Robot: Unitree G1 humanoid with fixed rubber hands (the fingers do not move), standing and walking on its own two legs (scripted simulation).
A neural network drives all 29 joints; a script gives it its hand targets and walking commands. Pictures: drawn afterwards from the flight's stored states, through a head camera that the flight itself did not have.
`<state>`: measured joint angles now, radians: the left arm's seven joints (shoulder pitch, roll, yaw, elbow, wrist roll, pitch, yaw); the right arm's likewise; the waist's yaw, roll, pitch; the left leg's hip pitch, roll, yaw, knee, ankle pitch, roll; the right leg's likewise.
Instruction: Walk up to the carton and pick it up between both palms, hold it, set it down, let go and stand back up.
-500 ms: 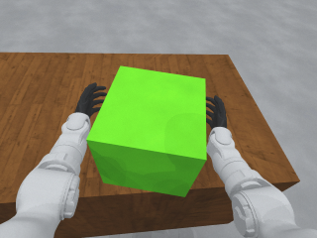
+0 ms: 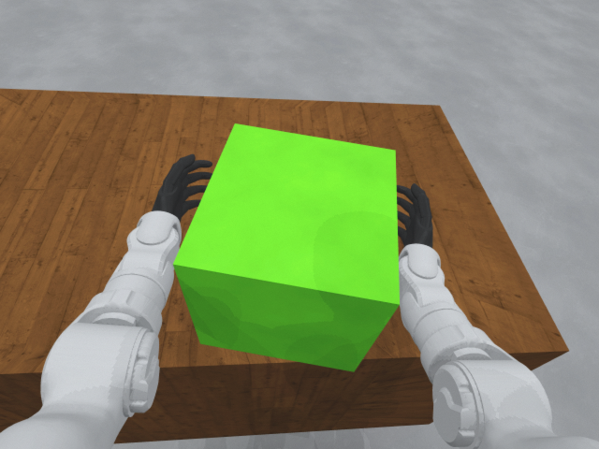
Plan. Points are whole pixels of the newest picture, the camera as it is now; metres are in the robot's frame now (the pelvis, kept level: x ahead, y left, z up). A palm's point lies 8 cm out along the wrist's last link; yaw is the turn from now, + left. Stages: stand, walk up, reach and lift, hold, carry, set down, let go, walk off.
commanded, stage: reach and lift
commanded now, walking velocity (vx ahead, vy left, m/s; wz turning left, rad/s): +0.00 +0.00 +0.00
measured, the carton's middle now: (295, 249) +0.41 -0.01 +0.01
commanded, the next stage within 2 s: none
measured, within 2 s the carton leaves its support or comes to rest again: leaves its support in 1.50 s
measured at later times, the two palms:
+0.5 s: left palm (174, 210) +0.44 +0.16 +0.07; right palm (414, 246) +0.38 -0.17 +0.06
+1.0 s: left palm (172, 211) +0.44 +0.17 +0.07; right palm (415, 246) +0.38 -0.17 +0.06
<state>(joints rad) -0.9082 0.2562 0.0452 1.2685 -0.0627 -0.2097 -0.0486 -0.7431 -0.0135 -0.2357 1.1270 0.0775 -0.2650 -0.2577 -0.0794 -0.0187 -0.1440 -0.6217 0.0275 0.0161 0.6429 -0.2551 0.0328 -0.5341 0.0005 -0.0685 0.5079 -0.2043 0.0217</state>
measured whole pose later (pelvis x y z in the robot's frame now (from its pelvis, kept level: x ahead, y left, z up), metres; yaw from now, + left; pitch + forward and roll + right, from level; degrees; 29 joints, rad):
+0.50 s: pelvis +0.03 +0.00 +0.02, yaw +1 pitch +4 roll -2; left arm -0.79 0.15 0.29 1.16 0.27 -0.25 -0.17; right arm -0.57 0.09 -0.51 1.03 -0.22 -0.43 -0.20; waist -0.04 -0.05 0.01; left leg -0.27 0.00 0.02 0.42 -0.22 0.03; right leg -0.17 -0.01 -0.07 0.27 -0.15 0.03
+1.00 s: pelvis +0.03 -0.01 +0.02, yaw +1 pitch +4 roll -2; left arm -0.73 0.14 0.32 0.99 0.31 -0.16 -0.21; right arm -0.55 0.10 -0.44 1.01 -0.19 -0.46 -0.24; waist -0.03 -0.07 0.03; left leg -0.25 0.01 0.01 0.38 -0.20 0.02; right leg -0.15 0.00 -0.07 0.22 -0.14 0.02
